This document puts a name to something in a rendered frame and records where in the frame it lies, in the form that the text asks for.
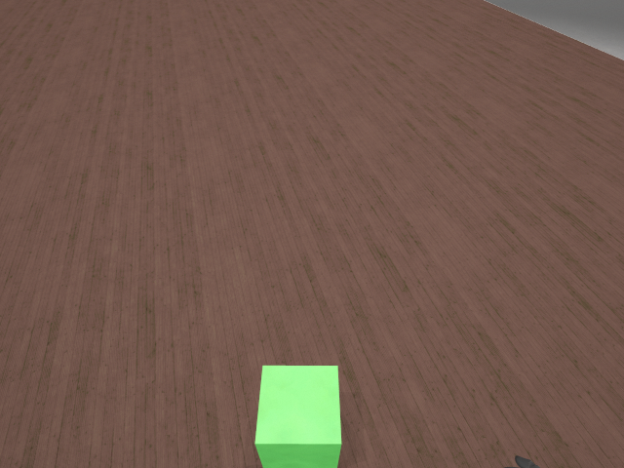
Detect carton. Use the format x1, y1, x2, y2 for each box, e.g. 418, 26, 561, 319
255, 366, 341, 468

